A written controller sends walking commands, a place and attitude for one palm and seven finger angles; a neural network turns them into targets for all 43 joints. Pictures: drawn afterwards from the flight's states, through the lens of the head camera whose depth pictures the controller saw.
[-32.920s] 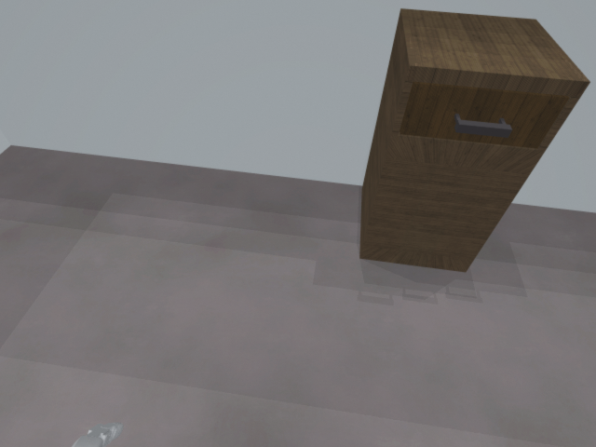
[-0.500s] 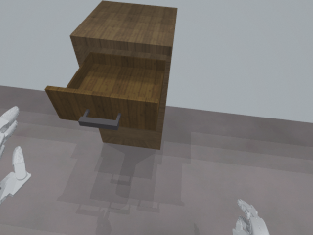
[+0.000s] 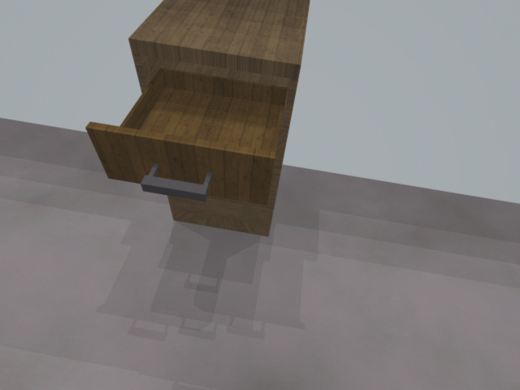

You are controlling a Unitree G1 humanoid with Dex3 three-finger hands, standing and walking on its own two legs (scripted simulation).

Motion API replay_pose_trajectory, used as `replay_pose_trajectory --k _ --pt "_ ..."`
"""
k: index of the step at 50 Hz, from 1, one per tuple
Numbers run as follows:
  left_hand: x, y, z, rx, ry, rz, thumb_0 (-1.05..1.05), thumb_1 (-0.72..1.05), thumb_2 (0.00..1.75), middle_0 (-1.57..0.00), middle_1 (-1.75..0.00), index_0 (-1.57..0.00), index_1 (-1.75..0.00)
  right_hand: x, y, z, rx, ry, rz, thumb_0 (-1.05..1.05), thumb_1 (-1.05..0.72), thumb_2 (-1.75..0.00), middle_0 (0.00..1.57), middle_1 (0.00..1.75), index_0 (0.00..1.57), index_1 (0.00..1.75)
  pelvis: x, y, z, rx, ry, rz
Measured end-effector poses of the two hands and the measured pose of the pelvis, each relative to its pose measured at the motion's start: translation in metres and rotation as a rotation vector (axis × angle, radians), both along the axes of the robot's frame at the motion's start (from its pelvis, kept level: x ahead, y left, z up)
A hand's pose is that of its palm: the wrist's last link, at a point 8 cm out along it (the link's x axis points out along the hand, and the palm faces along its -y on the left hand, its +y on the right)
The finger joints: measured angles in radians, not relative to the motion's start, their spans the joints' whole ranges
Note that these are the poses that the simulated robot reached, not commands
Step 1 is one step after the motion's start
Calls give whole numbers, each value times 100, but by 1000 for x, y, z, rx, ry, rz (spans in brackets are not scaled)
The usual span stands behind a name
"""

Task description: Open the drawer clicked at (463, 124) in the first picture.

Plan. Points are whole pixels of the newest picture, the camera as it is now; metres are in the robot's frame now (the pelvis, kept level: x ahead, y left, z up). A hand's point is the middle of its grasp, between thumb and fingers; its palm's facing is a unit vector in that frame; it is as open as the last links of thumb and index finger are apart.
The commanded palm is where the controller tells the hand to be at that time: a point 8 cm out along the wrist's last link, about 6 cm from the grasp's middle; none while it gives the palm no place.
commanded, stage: let the arm hang, fingers relaxed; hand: left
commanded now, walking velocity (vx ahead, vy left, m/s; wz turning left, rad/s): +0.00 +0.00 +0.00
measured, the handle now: (178, 180) +0.52 +0.21 -0.06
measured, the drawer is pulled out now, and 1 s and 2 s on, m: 0.30 0.30 0.30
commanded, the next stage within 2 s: look to check the result in 0.76 s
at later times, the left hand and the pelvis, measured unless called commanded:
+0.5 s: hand out of the picture -0.03 +0.17 -0.17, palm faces +0.00 -0.98 -0.20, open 7.4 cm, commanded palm none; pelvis +0.00 +0.00 +0.01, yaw -1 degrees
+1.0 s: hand out of the picture -0.01 +0.15 -0.17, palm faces +0.02 -0.98 -0.18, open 7.4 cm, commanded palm none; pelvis +0.01 -0.01 +0.01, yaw -1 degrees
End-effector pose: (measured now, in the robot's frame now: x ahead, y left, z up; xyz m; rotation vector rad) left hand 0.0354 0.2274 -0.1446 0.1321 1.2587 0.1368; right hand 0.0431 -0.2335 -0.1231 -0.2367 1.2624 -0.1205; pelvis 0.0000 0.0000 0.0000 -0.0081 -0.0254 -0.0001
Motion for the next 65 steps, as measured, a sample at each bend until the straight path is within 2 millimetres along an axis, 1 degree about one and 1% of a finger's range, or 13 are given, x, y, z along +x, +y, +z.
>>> replay_pose_trajectory --k 4,7,10,13,17,22,28,31,37,45,54,65 --pt "-44 11 1 14 133 13 -1 98 90 -20 -30 -21 -30 -40 1 -4 0 125 -34 1 -91 -90 20 30 20 30 -3 2 3 -5 -1 1" --pt "-70 18 6 36 211 24 0 96 90 -20 -30 -21 -30 -61 6 -8 17 175 -63 1 -91 -90 20 30 20 30 -3 5 4 -4 -4 -2" --pt "-87 22 12 57 263 31 0 94 90 -20 -30 -21 -30 -73 13 -13 41 200 -84 1 -91 -90 20 30 20 30 -3 7 5 -1 -7 -7" --pt "-94 22 16 69 287 33 1 92 90 -20 -30 -20 -30 -80 21 -18 68 210 -99 1 -91 -90 20 30 20 30 -4 7 5 3 -10 -12" --pt "-92 16 17 68 284 29 1 91 90 -20 -30 -20 -30 -82 32 -23 103 209 -112 0 -91 -90 20 30 20 30 -4 6 6 7 -13 -18" --pt "-78 1 12 44 243 17 1 91 90 -19 -30 -20 -30 -80 39 -26 130 197 -123 0 -91 -90 20 30 20 30 -3 3 5 10 -14 -23" --pt "-55 -20 5 0 186 3 1 90 90 -20 -30 -20 -30 -77 39 -25 132 187 -134 0 -91 -90 20 30 20 30 -1 -2 5 11 -14 -23" --pt "-47 -28 3 -14 170 -4 1 91 90 -20 -30 -20 -30 -77 36 -24 126 188 -141 0 -91 -90 20 30 20 30 0 -4 5 11 -12 -24" --pt "-46 -31 2 -16 177 4 2 91 90 -20 -30 -21 -30 -79 30 -21 110 199 -151 0 -91 -90 20 30 20 30 4 -8 6 9 -10 -23" --pt "-50 -30 5 -4 203 17 1 91 90 -20 -30 -20 -30 -78 25 -21 105 217 -150 0 -91 -90 20 30 20 30 7 -11 6 9 -7 -21" --pt "-51 -33 7 5 209 27 1 90 90 -20 -30 -20 -30 -70 22 -23 114 206 -143 0 -91 -90 20 30 20 30 10 -16 6 11 -10 -18" --pt "-47 -42 6 -2 199 27 1 90 90 -20 -30 -20 -30 -62 17 -24 118 193 -139 0 -91 -90 20 30 20 30 12 -22 7 12 -10 -18"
